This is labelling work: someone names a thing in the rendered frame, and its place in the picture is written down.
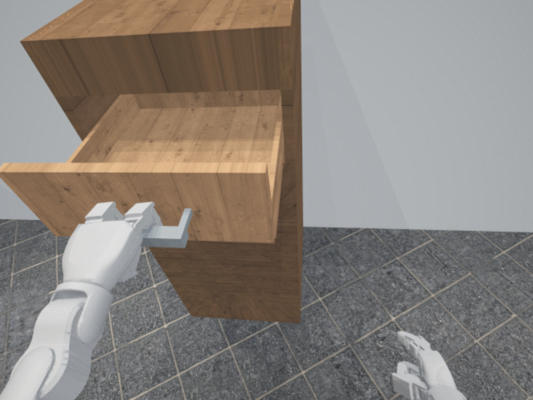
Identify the handle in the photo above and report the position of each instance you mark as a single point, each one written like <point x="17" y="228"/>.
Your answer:
<point x="166" y="236"/>

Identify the drawer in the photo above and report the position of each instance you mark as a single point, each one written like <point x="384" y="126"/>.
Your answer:
<point x="218" y="153"/>

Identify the robot left hand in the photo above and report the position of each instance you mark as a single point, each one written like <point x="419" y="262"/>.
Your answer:
<point x="106" y="249"/>

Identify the cabinet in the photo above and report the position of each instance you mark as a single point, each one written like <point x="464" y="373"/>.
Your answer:
<point x="100" y="49"/>

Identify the robot right hand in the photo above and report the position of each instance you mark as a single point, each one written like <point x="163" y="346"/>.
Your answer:
<point x="414" y="382"/>

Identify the left robot forearm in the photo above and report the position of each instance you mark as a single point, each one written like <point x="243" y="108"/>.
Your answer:
<point x="57" y="364"/>

